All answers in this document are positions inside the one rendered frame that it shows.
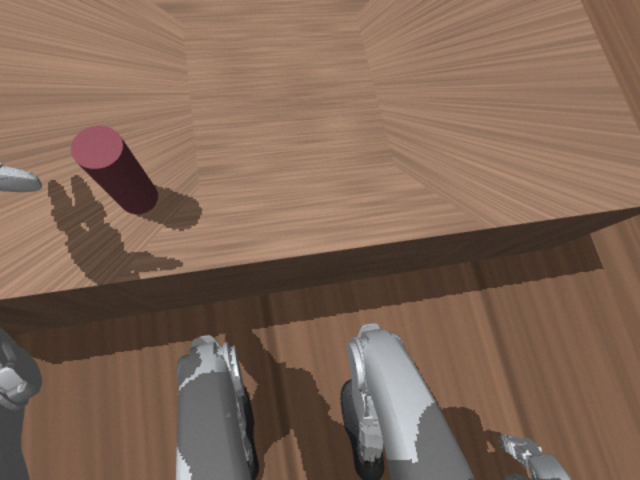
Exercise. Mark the right robot hand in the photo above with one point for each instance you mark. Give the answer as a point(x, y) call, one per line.
point(530, 455)

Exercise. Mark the can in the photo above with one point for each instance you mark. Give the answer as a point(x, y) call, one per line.
point(103, 154)

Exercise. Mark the left robot foot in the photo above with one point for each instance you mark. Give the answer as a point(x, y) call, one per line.
point(253, 464)

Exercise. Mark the left robot arm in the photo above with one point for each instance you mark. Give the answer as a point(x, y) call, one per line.
point(20, 379)

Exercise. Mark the left robot hand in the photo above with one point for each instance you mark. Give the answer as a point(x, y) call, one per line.
point(18, 180)

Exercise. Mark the right robot foot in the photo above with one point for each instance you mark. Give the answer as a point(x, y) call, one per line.
point(366, 470)

